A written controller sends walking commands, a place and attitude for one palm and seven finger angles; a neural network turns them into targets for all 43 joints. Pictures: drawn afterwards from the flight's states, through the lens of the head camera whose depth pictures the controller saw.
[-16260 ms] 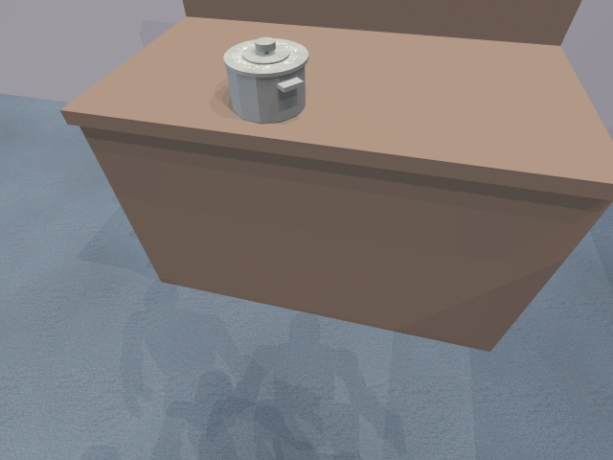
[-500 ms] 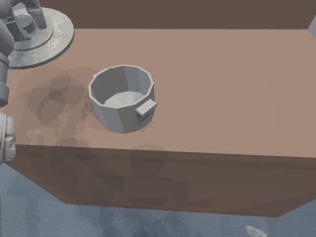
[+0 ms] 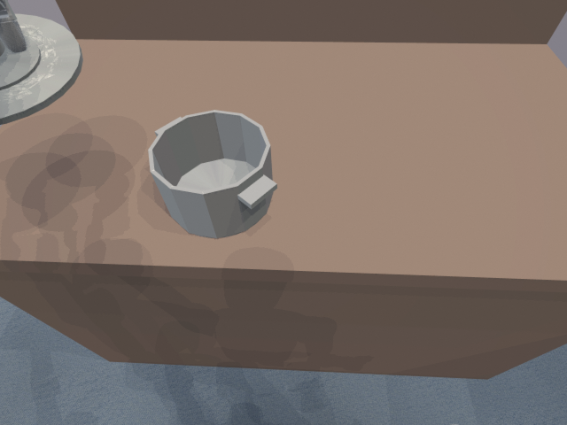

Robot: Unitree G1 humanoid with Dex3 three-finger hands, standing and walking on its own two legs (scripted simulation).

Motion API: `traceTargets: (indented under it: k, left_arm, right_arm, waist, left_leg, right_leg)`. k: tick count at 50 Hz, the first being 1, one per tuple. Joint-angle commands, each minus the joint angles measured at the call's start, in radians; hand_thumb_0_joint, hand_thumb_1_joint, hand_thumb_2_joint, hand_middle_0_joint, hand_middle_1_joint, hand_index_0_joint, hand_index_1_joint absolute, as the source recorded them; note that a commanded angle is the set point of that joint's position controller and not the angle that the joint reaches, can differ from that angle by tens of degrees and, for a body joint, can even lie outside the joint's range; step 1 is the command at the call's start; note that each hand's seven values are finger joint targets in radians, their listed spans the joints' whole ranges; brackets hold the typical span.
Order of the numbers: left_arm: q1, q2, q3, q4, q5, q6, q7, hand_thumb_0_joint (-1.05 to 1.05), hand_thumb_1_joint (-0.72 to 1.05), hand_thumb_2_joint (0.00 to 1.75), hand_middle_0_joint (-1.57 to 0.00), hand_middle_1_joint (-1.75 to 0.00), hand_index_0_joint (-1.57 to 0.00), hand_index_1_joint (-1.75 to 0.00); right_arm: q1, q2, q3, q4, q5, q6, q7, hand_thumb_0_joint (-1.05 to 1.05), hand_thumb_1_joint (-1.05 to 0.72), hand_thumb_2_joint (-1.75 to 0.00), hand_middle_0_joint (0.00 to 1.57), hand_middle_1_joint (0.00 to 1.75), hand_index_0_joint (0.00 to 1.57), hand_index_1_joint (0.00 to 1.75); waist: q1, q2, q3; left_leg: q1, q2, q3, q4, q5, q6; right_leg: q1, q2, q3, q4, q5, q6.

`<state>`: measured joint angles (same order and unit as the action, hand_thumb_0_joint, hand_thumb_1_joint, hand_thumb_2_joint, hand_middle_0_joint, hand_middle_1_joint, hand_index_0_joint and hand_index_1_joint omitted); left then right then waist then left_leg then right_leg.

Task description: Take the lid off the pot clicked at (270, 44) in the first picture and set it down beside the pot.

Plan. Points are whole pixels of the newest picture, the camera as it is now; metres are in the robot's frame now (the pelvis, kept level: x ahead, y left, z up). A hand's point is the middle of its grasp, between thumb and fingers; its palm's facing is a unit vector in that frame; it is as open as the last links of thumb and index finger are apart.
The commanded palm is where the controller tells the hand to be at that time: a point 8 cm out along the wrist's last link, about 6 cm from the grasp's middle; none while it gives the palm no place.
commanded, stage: move the lid sideways beside the pot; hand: left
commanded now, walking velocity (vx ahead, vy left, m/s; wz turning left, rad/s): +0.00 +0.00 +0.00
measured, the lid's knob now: out of the picture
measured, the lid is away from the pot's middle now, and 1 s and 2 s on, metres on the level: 0.23 0.23 0.23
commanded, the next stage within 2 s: lower the lid onto the table in 0.06 s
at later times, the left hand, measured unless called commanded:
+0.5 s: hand out of the picture +0.47 +0.31 +0.28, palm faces -0.18 -0.09 -0.98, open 7.0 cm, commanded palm +0.45 +0.31 +0.34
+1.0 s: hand (3, 93) +0.46 +0.32 +0.24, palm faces -0.26 -0.10 -0.96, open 7.0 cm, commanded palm +0.46 +0.31 +0.31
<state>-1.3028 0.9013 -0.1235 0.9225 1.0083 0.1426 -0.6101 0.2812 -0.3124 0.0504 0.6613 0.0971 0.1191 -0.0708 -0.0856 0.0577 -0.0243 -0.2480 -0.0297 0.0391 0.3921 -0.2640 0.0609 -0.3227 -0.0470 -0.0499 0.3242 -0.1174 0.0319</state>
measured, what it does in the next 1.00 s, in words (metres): stands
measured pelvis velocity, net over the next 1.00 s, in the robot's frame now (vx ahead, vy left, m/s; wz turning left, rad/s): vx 0.00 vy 0.01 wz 0.01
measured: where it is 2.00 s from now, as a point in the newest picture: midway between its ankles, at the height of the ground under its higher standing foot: outside the picture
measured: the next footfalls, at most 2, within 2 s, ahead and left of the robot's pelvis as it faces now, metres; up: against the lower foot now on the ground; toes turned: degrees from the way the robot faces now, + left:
none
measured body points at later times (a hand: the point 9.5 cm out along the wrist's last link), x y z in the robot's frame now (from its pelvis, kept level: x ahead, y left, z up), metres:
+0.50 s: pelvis +0.01 +0.01 +0.00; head +0.06 -0.01 +0.45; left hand +0.47 +0.31 +0.33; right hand +0.09 -0.26 -0.13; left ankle -0.05 +0.08 -0.74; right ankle +0.02 -0.15 -0.74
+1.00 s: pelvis +0.00 +0.01 +0.00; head +0.05 +0.00 +0.45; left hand +0.47 +0.32 +0.29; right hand +0.07 -0.27 -0.12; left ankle -0.05 +0.08 -0.74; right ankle +0.02 -0.15 -0.74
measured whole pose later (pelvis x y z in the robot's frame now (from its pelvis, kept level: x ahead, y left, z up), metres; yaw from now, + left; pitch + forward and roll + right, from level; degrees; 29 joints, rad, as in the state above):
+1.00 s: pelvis +0.00 +0.01 +0.00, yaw +0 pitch +6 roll -2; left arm -1.22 0.84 -0.13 0.96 0.99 0.16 -0.58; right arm 0.30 -0.31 0.04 0.68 0.09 0.07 -0.07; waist -0.09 0.05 -0.02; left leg -0.25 -0.03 0.03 0.42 -0.28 0.07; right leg -0.31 -0.05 -0.05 0.33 -0.13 0.03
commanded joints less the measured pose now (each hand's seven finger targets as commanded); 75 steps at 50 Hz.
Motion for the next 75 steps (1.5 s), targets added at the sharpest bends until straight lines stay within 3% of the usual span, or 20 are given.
traceTargets:
  k: [1,9,15,17,19,22,24,27,35,39,42,44,47,51,55,58,62,65,68,75]
  left_arm:
    - [-0.626,0.253,0.050,-0.264,0.012,0.005,0.059,0.00,0.58,1.11,-0.84,-0.98,-0.95,-1.00]
    - [-0.629,0.286,0.096,-0.253,0.024,0.038,0.065,0.00,0.58,1.11,-0.84,-0.98,-0.95,-1.00]
    - [-0.560,0.244,0.058,-0.177,0.025,0.077,0.054,0.00,0.58,1.11,-0.84,-0.98,-0.95,-1.00]
    - [-0.561,0.246,0.061,-0.227,0.009,0.081,0.062,0.00,0.58,1.11,-0.84,-0.98,-0.95,-1.00]
    - [-0.565,0.304,0.112,-0.250,0.034,0.081,0.067,0.00,0.58,1.11,-0.84,-0.98,-0.95,-1.00]
    - [-0.556,0.236,0.054,-0.243,0.008,0.086,0.066,0.00,0.58,1.11,-0.84,-0.98,-0.95,-1.00]
    - [-0.534,0.299,0.112,-0.226,0.030,0.081,0.069,0.00,0.58,1.11,-0.84,-0.98,-0.95,-1.00]
    - [-0.529,0.245,0.074,-0.258,0.005,0.080,0.074,0.00,0.58,1.11,-0.84,-0.98,-0.95,-1.00]
    - [-0.543,0.248,0.082,-0.265,0.012,0.060,0.082,0.00,0.58,1.11,-0.84,-0.98,-0.95,-1.00]
    - [-0.499,0.257,0.094,-0.204,0.008,0.049,0.082,0.00,0.58,1.11,-0.84,-0.98,-0.95,-1.00]
    - [-0.514,0.215,0.058,-0.226,-0.014,0.041,0.089,0.00,0.58,1.11,-0.84,-0.98,-0.95,-1.00]
    - [-0.484,0.245,0.082,-0.140,0.006,0.031,0.088,0.00,0.58,1.11,-0.84,-0.98,-0.95,-1.00]
    - [-0.554,0.227,0.059,-0.242,-0.019,0.016,0.097,0.00,0.58,1.11,-0.84,-0.98,-0.95,-1.00]
    - [-0.502,0.233,0.078,-0.133,-0.004,0.009,0.095,0.00,0.58,1.11,-0.84,-0.98,-0.95,-1.00]
    - [-0.555,0.242,0.083,-0.204,-0.009,-0.014,0.104,0.00,0.58,1.11,-0.84,-0.98,-0.95,-1.00]
    - [-0.493,0.291,0.132,-0.182,-0.007,-0.020,0.110,0.00,0.58,1.11,-0.84,-0.98,-0.95,-1.00]
    - [-0.423,0.255,0.105,-0.096,-0.027,-0.026,0.109,0.00,0.58,1.11,-0.84,-0.98,-0.95,-1.00]
    - [-0.478,0.247,0.093,-0.108,-0.015,-0.036,0.108,0.00,0.58,1.11,-0.84,-0.98,-0.95,-1.00]
    - [-0.504,0.322,0.150,-0.196,-0.013,-0.053,0.121,0.00,0.58,1.11,-0.84,-0.98,-0.95,-1.00]
    - [-0.414,0.247,0.107,-0.077,-0.029,-0.056,0.117,0.00,0.58,1.11,-0.84,-0.98,-0.95,-1.00]
  right_arm:
    - [0.012,-0.139,-0.055,-0.091,-0.003,-0.036,-0.014,0.00,-0.90,-0.90,0.20,0.30,0.20,0.30]
    - [0.018,-0.140,-0.055,-0.081,-0.007,-0.053,-0.006,0.00,-0.90,-0.90,0.20,0.30,0.20,0.30]
    - [0.026,-0.143,-0.051,-0.089,-0.003,-0.056,0.006,0.00,-0.90,-0.90,0.20,0.30,0.20,0.30]
    - [0.030,-0.154,-0.060,-0.093,-0.005,-0.059,0.009,0.00,-0.90,-0.90,0.20,0.30,0.20,0.30]
    - [0.021,-0.143,-0.055,-0.104,-0.009,-0.063,0.006,0.00,-0.90,-0.90,0.20,0.30,0.20,0.30]
    - [0.031,-0.150,-0.059,-0.098,-0.002,-0.062,0.006,0.00,-0.90,-0.90,0.20,0.30,0.20,0.30]
    - [0.023,-0.145,-0.054,-0.105,-0.005,-0.066,0.005,0.00,-0.90,-0.90,0.20,0.30,0.20,0.30]
    - [0.029,-0.150,-0.062,-0.103,-0.006,-0.068,0.006,0.00,-0.90,-0.90,0.20,0.30,0.20,0.30]
    - [0.028,-0.140,-0.059,-0.099,-0.006,-0.075,0.000,0.00,-0.90,-0.90,0.20,0.30,0.20,0.30]
    - [0.035,-0.146,-0.057,-0.091,-0.004,-0.074,-0.002,0.00,-0.90,-0.90,0.20,0.30,0.20,0.30]
    - [0.042,-0.155,-0.066,-0.083,-0.007,-0.079,-0.002,0.00,-0.90,-0.90,0.20,0.30,0.20,0.30]
    - [0.053,-0.151,-0.057,-0.073,-0.006,-0.080,-0.006,0.00,-0.90,-0.90,0.20,0.30,0.20,0.30]
    - [0.051,-0.157,-0.067,-0.075,-0.008,-0.084,-0.008,0.00,-0.90,-0.90,0.20,0.30,0.20,0.30]
    - [0.067,-0.149,-0.060,-0.061,-0.008,-0.091,-0.014,0.00,-0.90,-0.90,0.20,0.30,0.20,0.30]
    - [0.066,-0.151,-0.067,-0.067,-0.012,-0.090,-0.010,0.00,-0.90,-0.90,0.20,0.30,0.20,0.30]
    - [0.078,-0.155,-0.068,-0.068,-0.016,-0.090,-0.004,0.00,-0.90,-0.90,0.20,0.30,0.20,0.30]
    - [0.089,-0.166,-0.072,-0.060,-0.010,-0.080,-0.001,0.00,-0.90,-0.90,0.20,0.30,0.20,0.30]
    - [0.086,-0.157,-0.071,-0.060,-0.011,-0.076,-0.006,0.00,-0.90,-0.90,0.20,0.30,0.20,0.30]
    - [0.091,-0.161,-0.076,-0.066,-0.018,-0.079,-0.004,0.00,-0.90,-0.90,0.20,0.30,0.20,0.30]
    - [0.101,-0.159,-0.075,-0.050,-0.012,-0.074,-0.005,0.00,-0.90,-0.90,0.20,0.30,0.20,0.30]
  waist:
    - [-0.011,0.099,-0.441]
    - [-0.004,0.135,-0.461]
    - [-0.007,0.036,-0.412]
    - [-0.009,0.086,-0.448]
    - [0.003,0.068,-0.470]
    - [-0.013,0.089,-0.439]
    - [0.001,0.052,-0.437]
    - [-0.010,0.101,-0.445]
    - [-0.007,0.102,-0.451]
    - [-0.012,0.044,-0.407]
    - [-0.021,0.121,-0.413]
    - [-0.018,0.042,-0.378]
    - [-0.024,0.125,-0.444]
    - [-0.023,0.054,-0.390]
    - [-0.019,0.101,-0.445]
    - [-0.012,0.078,-0.440]
    - [-0.021,0.065,-0.377]
    - [-0.025,0.053,-0.392]
    - [-0.013,0.109,-0.471]
    - [-0.029,0.067,-0.385]
  left_leg:
    - [0.193,0.025,-0.055,0.007,0.554,0.009]
    - [0.218,0.020,-0.072,0.031,0.657,0.005]
    - [0.155,0.022,-0.057,0.018,0.600,0.004]
    - [0.198,0.021,-0.064,0.033,0.669,-0.003]
    - [0.192,0.019,-0.064,0.038,0.665,0.007]
    - [0.209,0.023,-0.070,0.032,0.670,-0.006]
    - [0.179,0.020,-0.065,0.032,0.621,0.005]
    - [0.216,0.021,-0.070,0.041,0.676,-0.004]
    - [0.208,0.019,-0.072,0.036,0.630,0.002]
    - [0.170,0.020,-0.068,0.029,0.572,0.004]
    - [0.206,0.021,-0.073,0.033,0.598,-0.008]
    - [0.148,0.018,-0.061,0.027,0.507,0.005]
    - [0.206,0.021,-0.070,0.029,0.561,-0.005]
    - [0.156,0.017,-0.065,0.022,0.495,0.005]
    - [0.186,0.017,-0.072,0.023,0.548,0.001]
    - [0.180,0.019,-0.078,0.030,0.575,-0.004]
    - [0.139,0.016,-0.065,0.026,0.518,-0.002]
    - [0.141,0.015,-0.060,0.026,0.495,0.009]
    - [0.187,0.017,-0.073,0.036,0.570,0.002]
    - [0.151,0.017,-0.064,0.042,0.528,0.007]
  right_leg:
    - [0.191,0.050,-0.005,0.028,0.247,-0.071]
    - [0.198,0.057,-0.004,0.044,0.301,-0.077]
    - [0.216,0.054,-0.011,0.049,0.315,-0.069]
    - [0.200,0.053,-0.010,0.047,0.331,-0.073]
    - [0.233,0.054,0.000,0.058,0.339,-0.071]
    - [0.189,0.055,-0.013,0.045,0.314,-0.070]
    - [0.215,0.057,-0.007,0.055,0.305,-0.070]
    - [0.186,0.054,-0.011,0.049,0.314,-0.072]
    - [0.201,0.057,-0.006,0.055,0.300,-0.073]
    - [0.201,0.060,-0.012,0.048,0.286,-0.068]
    - [0.162,0.059,-0.015,0.041,0.266,-0.074]
    - [0.188,0.063,-0.012,0.043,0.256,-0.069]
    - [0.183,0.057,-0.011,0.042,0.266,-0.073]
    - [0.188,0.063,-0.013,0.040,0.247,-0.068]
    - [0.204,0.061,-0.008,0.048,0.275,-0.071]
    - [0.208,0.065,-0.007,0.047,0.278,-0.069]
    - [0.185,0.060,-0.013,0.039,0.264,-0.071]
    - [0.193,0.064,-0.008,0.043,0.264,-0.067]
    - [0.216,0.064,0.000,0.050,0.290,-0.070]
    - [0.168,0.067,-0.011,0.044,0.267,-0.066]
